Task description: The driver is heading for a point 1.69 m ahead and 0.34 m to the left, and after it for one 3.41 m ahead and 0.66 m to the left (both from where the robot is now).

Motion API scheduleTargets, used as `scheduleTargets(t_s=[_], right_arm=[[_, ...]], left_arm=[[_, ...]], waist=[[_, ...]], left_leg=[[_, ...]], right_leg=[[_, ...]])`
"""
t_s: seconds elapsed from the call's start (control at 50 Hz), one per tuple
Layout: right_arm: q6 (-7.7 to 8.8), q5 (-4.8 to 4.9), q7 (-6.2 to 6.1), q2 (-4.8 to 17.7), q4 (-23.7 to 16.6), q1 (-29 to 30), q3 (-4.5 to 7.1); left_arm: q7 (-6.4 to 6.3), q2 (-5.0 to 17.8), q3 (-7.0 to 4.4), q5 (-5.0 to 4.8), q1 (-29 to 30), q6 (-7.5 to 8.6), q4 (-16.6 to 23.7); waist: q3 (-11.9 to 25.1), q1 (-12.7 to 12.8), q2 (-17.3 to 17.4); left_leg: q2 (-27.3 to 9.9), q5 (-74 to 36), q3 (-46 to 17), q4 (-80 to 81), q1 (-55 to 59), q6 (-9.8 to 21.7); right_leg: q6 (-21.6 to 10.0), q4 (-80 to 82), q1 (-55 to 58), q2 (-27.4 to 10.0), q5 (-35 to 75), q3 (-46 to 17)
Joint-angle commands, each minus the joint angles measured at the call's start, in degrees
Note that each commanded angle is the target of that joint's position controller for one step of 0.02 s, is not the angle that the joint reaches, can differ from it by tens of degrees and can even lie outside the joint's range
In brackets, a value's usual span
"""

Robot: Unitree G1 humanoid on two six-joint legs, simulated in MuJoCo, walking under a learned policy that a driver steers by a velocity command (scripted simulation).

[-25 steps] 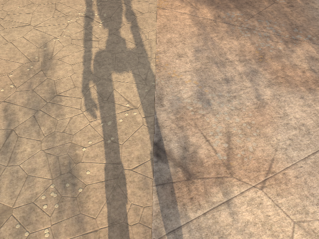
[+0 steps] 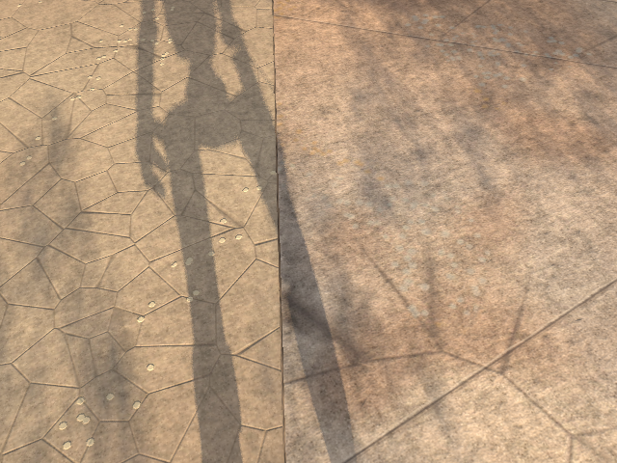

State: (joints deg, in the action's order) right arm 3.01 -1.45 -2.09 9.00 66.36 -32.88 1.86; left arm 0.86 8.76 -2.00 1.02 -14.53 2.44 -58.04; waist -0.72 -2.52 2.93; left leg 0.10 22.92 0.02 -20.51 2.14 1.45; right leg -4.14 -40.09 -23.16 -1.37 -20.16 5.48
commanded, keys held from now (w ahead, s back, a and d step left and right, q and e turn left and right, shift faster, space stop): w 0.70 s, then w+q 0.12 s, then q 0.18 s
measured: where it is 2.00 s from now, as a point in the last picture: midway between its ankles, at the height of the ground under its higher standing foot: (245, 327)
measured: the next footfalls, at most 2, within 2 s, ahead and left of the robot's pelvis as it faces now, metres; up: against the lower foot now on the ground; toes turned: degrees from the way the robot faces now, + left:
right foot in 0.04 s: +0.10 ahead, -0.11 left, +0.00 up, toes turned -5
left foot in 0.48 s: +0.41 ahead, +0.10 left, +0.08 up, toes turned +6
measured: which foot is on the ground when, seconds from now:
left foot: down 0.00-0.04, up 0.06-0.46, down 0.48-0.94, up 0.96-1.00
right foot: up 0.00-0.02, down 0.04-0.58, up 0.60-0.92, down 0.94-1.00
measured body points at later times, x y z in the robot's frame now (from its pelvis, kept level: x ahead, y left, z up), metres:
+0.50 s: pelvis +0.23 -0.02 +0.00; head +0.27 -0.02 +0.45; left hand +0.06 +0.17 -0.12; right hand +0.46 -0.19 -0.10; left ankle +0.36 +0.10 -0.65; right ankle +0.06 -0.10 -0.73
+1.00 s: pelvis +0.50 -0.02 +0.01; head +0.50 -0.03 +0.46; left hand +0.55 +0.24 -0.12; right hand +0.53 -0.27 -0.15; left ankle +0.39 +0.09 -0.61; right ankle +0.55 -0.11 -0.73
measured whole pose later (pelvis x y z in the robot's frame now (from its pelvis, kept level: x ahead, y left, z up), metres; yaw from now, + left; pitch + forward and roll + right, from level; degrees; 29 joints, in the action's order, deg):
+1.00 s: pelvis +0.50 -0.02 +0.01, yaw +6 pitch -2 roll +1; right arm 3.6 -0.3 -3.5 11.6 60.3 -17.8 5.1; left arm 0.7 12.8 -2.9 3.2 -13.7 5.2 -52.9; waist -2.2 -0.6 0.3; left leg 3.9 34.3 -1.8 -74.5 -22.1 7.3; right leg -1.6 -25.7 -13.5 -2.6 -9.8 7.2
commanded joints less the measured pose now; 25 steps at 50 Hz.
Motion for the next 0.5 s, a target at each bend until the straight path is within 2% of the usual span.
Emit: scheduleTargets(t_s=[0.02, 0.04, 0.06, 0.08, 0.1, 0.12, 0.14, 0.16, 0.18, 0.22, 0.24, 0.26, 0.3, 0.32, 0.36, 0.4, 0.44, 0.46, 0.5], right_arm=[[1.70, 0.55, 0.69, 6.67, -2.69, 2.93, 0.74], [2.15, 0.50, 1.24, 5.12, -3.51, 3.59, 0.32], [2.40, 1.43, 1.66, -1.21, -6.26, 2.05, -1.14], [2.17, -0.18, 2.30, 2.14, -6.75, 3.21, -0.05], [2.05, -0.45, 2.74, 2.12, -7.87, 6.40, 0.13], [2.27, -0.40, 2.75, 1.57, -8.36, 8.67, 0.26], [2.37, -0.16, 2.82, 1.18, -8.61, 8.62, 0.52], [1.97, -0.35, 3.05, 1.16, -8.65, 7.69, 0.73], [1.42, -0.21, 3.11, 1.79, -8.65, 7.31, 1.16], [0.94, -0.75, 3.09, 2.71, -11.36, 12.61, 1.63], [0.67, -0.87, 2.98, 2.45, -12.50, 15.44, 1.74], [0.57, -0.77, 2.91, 2.21, -14.57, 20.32, 1.60], [-0.01, -0.35, 3.01, 1.12, -16.64, 25.03, 1.20], [-0.41, -0.55, 3.16, 0.50, -17.83, 26.74, 0.76], [-0.85, -0.80, 3.54, 0.67, -19.86, 30.70, 0.38], [-0.93, -0.91, 4.06, 1.16, -22.02, 35.06, -0.10], [-0.95, -0.37, 4.55, 0.05, -23.10, 37.76, -1.01], [-1.04, 0.04, 4.54, -1.03, -23.09, 38.45, -1.44], [-1.06, 0.27, 3.71, -0.32, -21.85, 35.69, -1.13]], left_arm=[[-0.49, 2.56, -1.93, -0.97, -15.45, 0.93, -2.58], [-1.06, 5.90, -3.10, -0.04, -22.19, 1.46, -4.11], [-1.24, 11.81, -4.11, 0.55, -27.44, 1.35, -4.02], [-1.09, 10.04, -3.55, 0.26, -23.01, 0.25, -4.42], [-0.90, 8.60, -2.96, 0.44, -15.46, 0.13, -2.16], [-0.51, 7.17, -2.51, 0.18, -12.15, 0.47, -1.45], [-0.37, 5.94, -1.82, 0.29, -10.11, 0.99, -1.04], [-0.55, 4.26, -1.10, 0.36, -9.93, 1.54, -1.58], [-0.91, 4.58, -1.07, 0.38, -10.35, 1.86, -2.37], [-1.46, 5.14, -0.81, 1.28, -17.25, 2.88, -4.72], [-2.05, 5.45, -0.65, 1.48, -19.98, 3.16, -5.98], [-2.59, 4.92, -0.36, 1.99, -23.98, 3.39, -7.19], [-3.62, 3.78, 0.35, 2.15, -27.83, 3.67, -8.51], [-4.05, 3.43, 0.51, 1.89, -27.28, 3.80, -8.23], [-4.00, 3.52, 0.70, 1.03, -24.91, 4.22, -6.94], [-3.55, 3.21, 0.99, 0.37, -22.29, 4.58, -5.85], [-3.09, 2.73, 1.13, 0.05, -19.88, 4.54, -4.99], [-2.82, 3.37, 0.99, -0.22, -19.62, 4.49, -5.00], [-2.05, 6.01, 0.47, -0.73, -19.56, 4.62, -5.27]], waist=[[-3.99, 10.14, -1.22], [0.21, 12.54, -7.50], [4.44, 11.88, -21.09], [0.49, 8.62, -15.98], [-5.25, 5.74, -9.36], [-7.18, 5.04, -4.98], [-6.90, 3.04, -3.34], [-6.33, 1.61, -3.86], [-6.34, 0.45, -4.61], [-4.25, 3.06, -4.96], [-3.65, 3.79, -5.52], [-2.48, 6.11, -5.33], [-0.79, 6.22, -5.20], [-0.91, 4.76, -4.84], [-2.81, 2.92, -4.54], [-5.42, 2.21, -5.10], [-6.66, 2.23, -6.36], [-6.92, 2.49, -8.16], [-4.94, 1.23, -10.62]], left_leg=[[-8.32, -25.52, -3.97, -7.87, -20.06, 8.22], [-4.40, -21.70, 1.08, -22.35, -25.01, 6.04], [3.02, 2.52, 6.35, -43.17, -36.57, 3.19], [1.14, 4.04, -0.06, -54.27, -39.66, 4.33], [-2.18, -0.84, -0.40, -59.74, -42.95, 5.12], [-3.64, -4.27, -0.20, -61.93, -43.19, 5.24], [-4.79, -7.04, -0.19, -61.18, -41.66, 5.27], [-5.34, -8.03, 0.05, -60.52, -40.43, 4.89], [-4.05, -9.73, 0.56, -66.28, -43.56, 4.50], [-2.38, -7.16, 1.39, -70.03, -50.71, 3.33], [-1.64, -6.06, 1.10, -70.97, -55.04, 2.77], [-1.19, -1.27, 1.51, -71.46, -59.87, 2.65], [-1.38, 2.64, 0.32, -71.92, -65.51, 3.18], [-2.78, 2.27, -1.47, -70.96, -65.95, 3.46], [-4.35, 0.40, -1.11, -67.79, -66.43, 3.38], [-5.46, -3.51, 1.49, -58.60, -62.91, 3.11], [-5.23, -9.59, 4.03, -43.52, -51.17, 3.41], [-4.32, -11.84, 5.39, -37.72, -44.52, 4.07], [-0.67, -11.57, 8.87, -32.34, -35.29, 6.36]], right_leg=[[-0.23, 9.97, 23.46, 5.43, 6.87, 4.05], [-1.53, 16.04, 31.26, -2.11, -0.97, -5.43], [-6.94, 29.68, 36.58, -19.52, -16.06, -35.32], [-9.93, 34.72, 28.41, -20.78, -22.67, -45.38], [-9.80, 33.38, 22.71, -20.36, -23.62, -39.25], [-9.35, 32.84, 18.49, -17.88, -15.82, -31.84], [-7.87, 32.58, 16.10, -14.86, -7.67, -25.69], [-6.99, 32.25, 14.74, -12.71, -1.47, -21.27], [-6.48, 30.48, 17.91, -11.67, 7.11, -18.05], [-7.85, 26.82, 28.07, -10.74, 27.43, -17.86], [-8.82, 24.80, 33.42, -11.61, 34.81, -18.10], [-9.42, 23.57, 38.90, -11.32, 38.43, -18.54], [-10.18, 22.93, 42.67, -13.92, 36.63, -19.92], [-9.94, 23.94, 40.41, -15.79, 34.20, -20.41], [-9.31, 27.53, 35.08, -16.33, 29.08, -19.07], [-7.50, 31.36, 28.25, -13.72, 29.11, -14.03], [-5.85, 34.10, 20.88, -10.52, 34.94, -7.94], [-5.81, 35.42, 18.55, -10.28, 40.44, -6.30], [-5.36, 31.25, 21.62, -10.63, 62.57, -3.13]])
Velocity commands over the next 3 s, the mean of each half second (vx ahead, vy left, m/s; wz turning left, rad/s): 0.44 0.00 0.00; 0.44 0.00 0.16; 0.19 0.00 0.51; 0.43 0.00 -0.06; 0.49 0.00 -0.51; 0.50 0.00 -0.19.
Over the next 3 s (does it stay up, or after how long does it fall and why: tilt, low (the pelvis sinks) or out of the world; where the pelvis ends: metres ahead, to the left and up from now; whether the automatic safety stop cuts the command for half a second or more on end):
stays up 1.38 0.35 0.09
